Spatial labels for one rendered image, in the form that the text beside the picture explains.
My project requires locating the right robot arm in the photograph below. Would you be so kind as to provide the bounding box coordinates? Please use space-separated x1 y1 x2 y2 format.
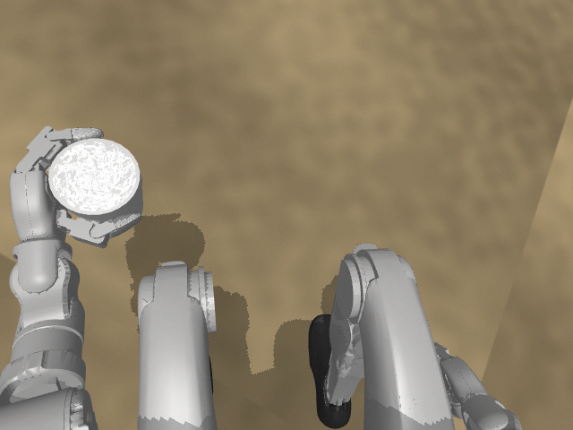
461 395 523 430

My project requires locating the right robot foot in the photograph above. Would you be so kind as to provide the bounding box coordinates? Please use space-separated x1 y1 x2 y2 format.
308 314 351 429

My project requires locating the left robot hand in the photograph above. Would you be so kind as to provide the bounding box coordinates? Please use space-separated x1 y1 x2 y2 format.
9 126 142 248

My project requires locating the left robot arm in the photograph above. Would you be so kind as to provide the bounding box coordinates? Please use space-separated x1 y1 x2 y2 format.
0 237 98 430

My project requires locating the right robot hand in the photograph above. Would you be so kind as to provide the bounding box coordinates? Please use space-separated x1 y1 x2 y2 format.
434 342 489 419

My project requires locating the cup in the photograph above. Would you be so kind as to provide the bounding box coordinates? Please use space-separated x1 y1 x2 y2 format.
48 138 143 223

